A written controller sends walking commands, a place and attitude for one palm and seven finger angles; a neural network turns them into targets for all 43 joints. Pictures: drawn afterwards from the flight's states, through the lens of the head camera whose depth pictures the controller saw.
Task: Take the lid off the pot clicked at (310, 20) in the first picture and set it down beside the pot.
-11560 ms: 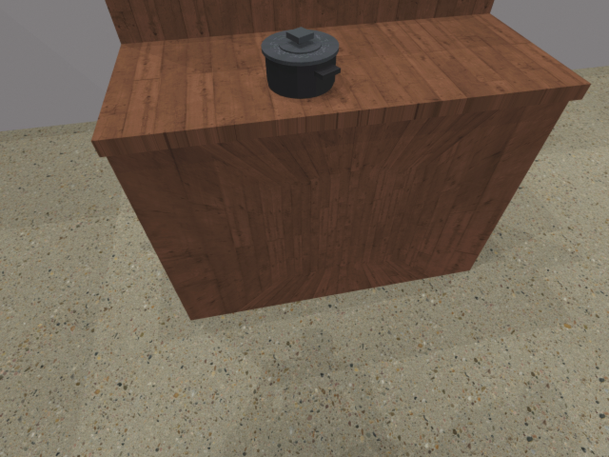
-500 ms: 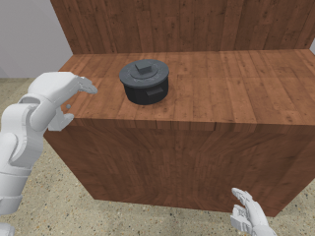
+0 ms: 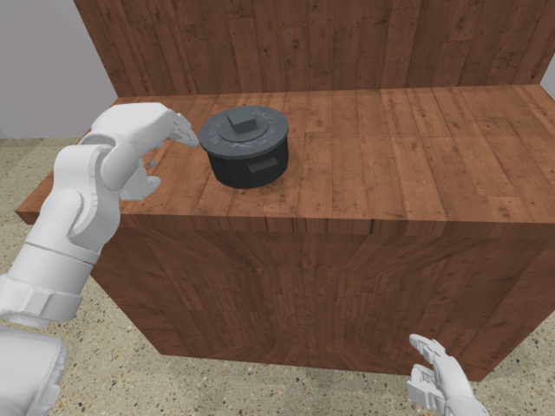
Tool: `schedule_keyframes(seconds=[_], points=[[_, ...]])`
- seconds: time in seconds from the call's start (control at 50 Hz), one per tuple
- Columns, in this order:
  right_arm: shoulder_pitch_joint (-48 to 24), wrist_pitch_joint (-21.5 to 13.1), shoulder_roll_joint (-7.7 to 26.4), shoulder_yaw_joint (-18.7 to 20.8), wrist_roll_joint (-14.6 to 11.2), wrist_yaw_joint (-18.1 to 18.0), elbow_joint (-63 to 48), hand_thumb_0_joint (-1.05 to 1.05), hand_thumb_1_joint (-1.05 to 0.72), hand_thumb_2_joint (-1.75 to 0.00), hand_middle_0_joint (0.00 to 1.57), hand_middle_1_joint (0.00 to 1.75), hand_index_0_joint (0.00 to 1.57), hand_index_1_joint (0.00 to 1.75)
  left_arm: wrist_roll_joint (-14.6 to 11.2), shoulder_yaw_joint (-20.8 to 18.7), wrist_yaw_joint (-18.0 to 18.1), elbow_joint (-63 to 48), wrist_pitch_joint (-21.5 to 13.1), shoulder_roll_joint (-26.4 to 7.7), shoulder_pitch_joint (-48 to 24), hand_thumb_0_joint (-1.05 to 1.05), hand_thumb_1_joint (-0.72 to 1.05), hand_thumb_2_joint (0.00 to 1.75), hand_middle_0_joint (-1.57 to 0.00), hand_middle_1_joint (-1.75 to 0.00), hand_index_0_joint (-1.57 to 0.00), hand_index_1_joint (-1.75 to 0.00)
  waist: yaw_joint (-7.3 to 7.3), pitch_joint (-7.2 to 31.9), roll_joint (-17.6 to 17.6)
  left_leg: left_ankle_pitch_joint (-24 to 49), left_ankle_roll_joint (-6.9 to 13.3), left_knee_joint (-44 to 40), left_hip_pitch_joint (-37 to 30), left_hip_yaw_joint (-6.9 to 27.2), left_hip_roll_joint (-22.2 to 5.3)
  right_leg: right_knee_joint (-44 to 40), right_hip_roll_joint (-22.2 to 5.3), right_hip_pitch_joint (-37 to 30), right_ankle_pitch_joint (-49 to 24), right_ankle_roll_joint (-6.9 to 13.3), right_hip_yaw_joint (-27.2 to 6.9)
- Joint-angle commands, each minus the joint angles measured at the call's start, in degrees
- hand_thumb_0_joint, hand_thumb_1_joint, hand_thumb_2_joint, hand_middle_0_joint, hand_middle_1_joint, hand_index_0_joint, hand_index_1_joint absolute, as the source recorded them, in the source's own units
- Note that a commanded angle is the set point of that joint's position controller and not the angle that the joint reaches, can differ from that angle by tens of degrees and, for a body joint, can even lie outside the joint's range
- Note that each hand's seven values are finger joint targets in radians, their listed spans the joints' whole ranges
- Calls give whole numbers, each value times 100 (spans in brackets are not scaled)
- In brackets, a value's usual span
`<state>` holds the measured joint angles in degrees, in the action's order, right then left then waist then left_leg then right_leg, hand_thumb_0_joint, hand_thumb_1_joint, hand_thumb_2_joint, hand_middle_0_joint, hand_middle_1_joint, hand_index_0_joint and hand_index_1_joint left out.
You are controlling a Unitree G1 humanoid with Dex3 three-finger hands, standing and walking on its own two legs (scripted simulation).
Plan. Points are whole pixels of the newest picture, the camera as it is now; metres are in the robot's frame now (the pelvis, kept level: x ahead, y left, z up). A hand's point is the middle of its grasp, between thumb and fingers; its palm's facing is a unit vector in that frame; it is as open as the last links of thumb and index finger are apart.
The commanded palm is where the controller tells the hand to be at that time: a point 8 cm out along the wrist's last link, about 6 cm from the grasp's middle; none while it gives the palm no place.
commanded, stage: move the open hand above the knob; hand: left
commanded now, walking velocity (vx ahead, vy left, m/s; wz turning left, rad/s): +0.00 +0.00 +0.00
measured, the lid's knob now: (241, 119) +0.57 +0.14 +0.16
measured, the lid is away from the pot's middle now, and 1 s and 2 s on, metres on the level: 0.00 0.00 0.00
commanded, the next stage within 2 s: lower the open fingers around the knob in 1.82 s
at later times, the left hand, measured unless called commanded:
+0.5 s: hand (199, 127) +0.45 +0.17 +0.22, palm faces -0.20 -0.04 -0.98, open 10.1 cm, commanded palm +0.43 +0.17 +0.28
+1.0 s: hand (226, 99) +0.52 +0.14 +0.22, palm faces -0.24 -0.05 -0.97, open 10.1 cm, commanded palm +0.52 +0.14 +0.28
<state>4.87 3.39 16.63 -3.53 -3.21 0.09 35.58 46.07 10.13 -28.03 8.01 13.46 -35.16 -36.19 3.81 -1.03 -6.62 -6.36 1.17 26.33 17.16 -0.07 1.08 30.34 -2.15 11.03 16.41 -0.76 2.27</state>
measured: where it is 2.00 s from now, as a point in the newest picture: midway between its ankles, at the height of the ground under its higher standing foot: outside the picture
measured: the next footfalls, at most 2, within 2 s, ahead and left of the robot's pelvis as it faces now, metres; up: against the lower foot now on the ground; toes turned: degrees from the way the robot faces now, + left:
none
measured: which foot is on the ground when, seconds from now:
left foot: down 0.00-1.00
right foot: down 0.00-1.00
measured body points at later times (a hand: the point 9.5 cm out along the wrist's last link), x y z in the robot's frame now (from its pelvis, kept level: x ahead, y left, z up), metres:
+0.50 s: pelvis +0.03 -0.01 +0.00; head +0.04 -0.05 +0.45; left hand +0.46 +0.17 +0.27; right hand +0.20 -0.25 -0.11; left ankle +0.09 +0.11 -0.73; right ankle +0.00 -0.13 -0.73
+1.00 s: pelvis +0.05 +0.00 +0.00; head +0.08 -0.04 +0.45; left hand +0.53 +0.14 +0.28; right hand +0.17 -0.26 -0.13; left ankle +0.09 +0.11 -0.73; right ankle +0.00 -0.13 -0.73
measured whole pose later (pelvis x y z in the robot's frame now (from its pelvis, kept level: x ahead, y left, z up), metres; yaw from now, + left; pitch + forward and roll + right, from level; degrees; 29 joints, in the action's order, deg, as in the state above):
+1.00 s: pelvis +0.05 +0.00 +0.00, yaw -1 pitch +4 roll +1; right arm 11.4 5.9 17.0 -1.7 -3.4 0.1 38.9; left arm 50.8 16.4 -28.5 44.6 17.1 -27.6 -66.3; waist -2.5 1.4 -3.9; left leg -10.2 1.3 26.3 20.2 -1.2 1.3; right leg 28.4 -2.4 13.6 18.9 -0.8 1.1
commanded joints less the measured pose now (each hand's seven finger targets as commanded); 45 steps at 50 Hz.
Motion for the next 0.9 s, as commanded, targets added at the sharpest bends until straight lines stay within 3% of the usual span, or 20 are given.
schedule_keyframes(seconds=[0.0,0.04,0.08,0.12,0.18,0.22,0.24,0.32,0.34,0.36,0.42,0.54,0.58,0.64,0.68,0.74,0.8,0.82,0.84,0.88], points=[[-902,-224,570,234,-3,-53,-890,0,-90,-90,20,30,20,30,194,-1006,234,-404,57,-1518,-2971,0,-40,167,-86,-8,-86,-8,-64,1686,532,-168,131,-324,-1153,73,219,-641,335,370,-245,233,28],[-931,-265,512,237,9,-7,-962,0,-90,-90,20,30,20,30,204,-872,209,-788,52,-1363,-3203,0,-40,167,-86,-8,-86,-8,-58,2272,355,280,151,-195,-1449,73,276,-549,327,150,-672,253,-8],[-872,-214,525,258,-10,3,-914,0,-90,-90,20,30,20,30,166,-748,168,-327,162,-1155,-3023,0,-40,167,-86,-8,-86,-8,-114,1924,518,256,155,-186,-1321,48,251,-549,339,324,-735,236,24],[-718,-128,627,296,-19,4,-867,0,-90,-90,20,30,20,30,140,-896,142,158,247,-1276,-2798,0,-40,167,-86,-8,-86,-8,-144,1670,701,196,166,-154,-1192,27,249,-618,356,373,-785,235,27],[-816,-130,556,264,-36,-4,-909,0,-90,-90,20,30,20,30,240,-563,87,36,230,-1046,-3516,0,-40,167,-86,-8,-86,-8,-186,1791,762,197,190,-189,-1223,-4,282,-579,327,369,-788,217,19],[-696,-118,634,307,-21,-10,-895,0,-90,-90,20,30,20,30,173,-801,105,134,255,-1304,-3436,0,-40,167,-86,-8,-86,-8,-196,1993,654,336,208,-80,-1342,38,294,-555,352,289,-973,238,-3],[-652,-131,597,274,-6,-7,-853,0,-90,-90,20,30,20,30,321,-865,88,238,262,-1453,-3771,0,-40,167,-86,-8,-86,-8,-170,2192,740,377,211,-118,-1275,3,326,-548,323,128,-1044,217,-41],[-595,-72,633,336,-47,-5,-839,0,-90,-90,20,30,20,30,200,-428,25,522,335,-912,-3850,0,-40,167,-86,-8,-86,-8,-307,1989,662,542,223,-34,-1403,22,309,-526,353,361,-1267,244,12],[-559,-92,582,303,-33,12,-840,0,-90,-90,20,30,20,30,314,-475,21,422,332,-997,-4134,0,-40,167,-86,-8,-86,-8,-267,2227,695,571,227,-75,-1418,19,340,-517,345,221,-1292,233,-10],[-540,-76,605,314,-28,-15,-787,0,-90,-90,20,30,20,30,344,-514,18,828,378,-1047,-4104,0,-40,167,-86,-8,-86,-8,-294,2042,871,503,238,-61,-1313,-1,323,-518,351,317,-1271,226,-9],[-443,-19,649,345,-46,-11,-757,0,-90,-90,20,30,20,30,271,-325,20,1014,414,-855,-4237,0,-40,167,-86,-8,-86,-8,-378,2003,764,550,249,0,-1374,18,340,-528,373,401,-1367,246,10],[-256,2,625,318,-28,15,-668,0,-90,-90,20,30,20,30,467,-386,92,1237,389,-983,-4986,0,-40,167,-86,-8,-86,-8,-385,2457,785,919,246,-5,-1436,34,348,-447,367,154,-1743,256,-21],[-191,24,624,320,-41,-8,-594,0,-90,-90,20,30,20,30,479,-254,100,1770,441,-808,-4977,0,-40,167,-86,-8,-86,-8,-442,2162,894,841,260,-6,-1325,3,347,-469,379,316,-1730,248,-5],[-112,33,645,336,-13,-6,-624,0,-90,-90,20,30,20,30,520,-469,128,1644,395,-1078,-5160,0,-40,167,-86,-8,-86,-8,-402,2671,940,1137,283,62,-1444,-18,358,-428,352,8,-2113,227,-73],[-80,65,615,346,-43,-11,-559,0,-90,-90,20,30,20,30,526,-1,98,1928,442,-540,-5427,0,-40,167,-86,-8,-86,-8,-549,2316,948,1034,285,35,-1415,-42,344,-469,368,317,-1983,222,-23],[23,52,656,370,-15,8,-572,0,-90,-90,20,30,20,30,533,-303,136,1740,389,-889,-5551,0,-40,167,-86,-8,-86,-8,-514,2755,822,1497,297,127,-1618,3,342,-421,381,106,-2357,236,-73],[127,97,653,375,-47,-14,-466,0,-90,-90,20,30,20,30,554,-39,111,2539,466,-544,-5505,0,-40,167,-86,-8,-86,-8,-593,2256,1049,1225,297,67,-1383,-44,338,-465,399,350,-2166,221,-18],[219,128,731,401,-50,-14,-432,0,-90,-90,20,30,20,30,459,-88,138,2659,459,-628,-5335,0,-40,167,-86,-8,-86,-8,-609,2226,935,1267,296,102,-1396,-36,316,-498,389,350,-2218,245,-2],[211,128,677,374,-36,-14,-432,0,-90,-90,20,30,20,30,573,-43,140,2460,431,-635,-5843,0,-40,167,-86,-8,-86,-8,-627,2434,948,1219,291,54,-1426,-43,339,-503,397,265,-2203,226,-36],[281,90,651,397,-40,-44,-390,0,-90,-90,20,30,20,30,593,216,179,2447,398,-344,-6325,0,-40,167,-86,-8,-86,-8,-747,2534,810,1314,308,83,-1653,-13,322,-500,423,473,-2156,232,-25]])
